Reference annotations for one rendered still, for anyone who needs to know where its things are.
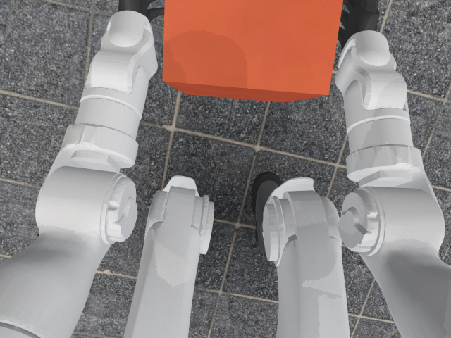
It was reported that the left robot shin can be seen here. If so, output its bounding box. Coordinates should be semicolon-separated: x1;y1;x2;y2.
144;175;200;240

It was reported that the left robot forearm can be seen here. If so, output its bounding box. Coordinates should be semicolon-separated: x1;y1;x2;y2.
35;11;158;226

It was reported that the left robot upper arm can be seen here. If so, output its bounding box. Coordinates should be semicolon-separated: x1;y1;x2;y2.
0;166;137;338

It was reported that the carton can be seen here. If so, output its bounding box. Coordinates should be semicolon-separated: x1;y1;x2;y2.
162;0;343;103

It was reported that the right robot forearm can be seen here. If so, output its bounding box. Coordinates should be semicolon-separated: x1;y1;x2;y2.
335;30;445;239

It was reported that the right robot upper arm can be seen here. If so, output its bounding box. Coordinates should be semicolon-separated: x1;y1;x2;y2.
338;186;451;338

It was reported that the right robot shin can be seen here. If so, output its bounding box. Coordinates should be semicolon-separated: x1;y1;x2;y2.
262;177;342;247

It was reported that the right robot hand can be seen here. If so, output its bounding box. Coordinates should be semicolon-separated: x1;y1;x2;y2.
338;0;380;50

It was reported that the left robot hand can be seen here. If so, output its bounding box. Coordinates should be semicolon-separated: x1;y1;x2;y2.
118;0;165;22

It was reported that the robot shin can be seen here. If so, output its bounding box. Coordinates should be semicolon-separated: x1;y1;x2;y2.
262;177;342;247
144;175;200;240

